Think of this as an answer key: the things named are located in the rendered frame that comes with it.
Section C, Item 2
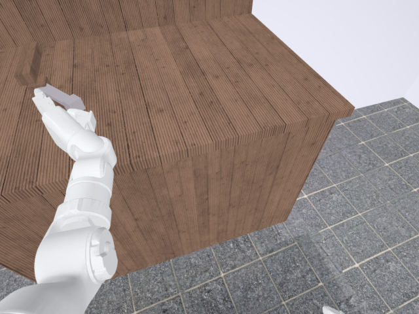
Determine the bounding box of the robot left upper arm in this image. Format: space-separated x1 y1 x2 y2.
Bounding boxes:
0 225 118 314

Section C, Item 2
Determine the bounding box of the counter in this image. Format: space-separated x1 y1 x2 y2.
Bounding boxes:
0 0 355 283

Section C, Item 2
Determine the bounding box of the tap lever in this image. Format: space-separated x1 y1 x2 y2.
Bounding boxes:
39 84 85 111

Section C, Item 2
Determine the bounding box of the left robot hand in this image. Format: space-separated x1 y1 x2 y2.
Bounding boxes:
32 88 96 153

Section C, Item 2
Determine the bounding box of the left robot forearm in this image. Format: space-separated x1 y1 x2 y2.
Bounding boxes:
34 130 117 281

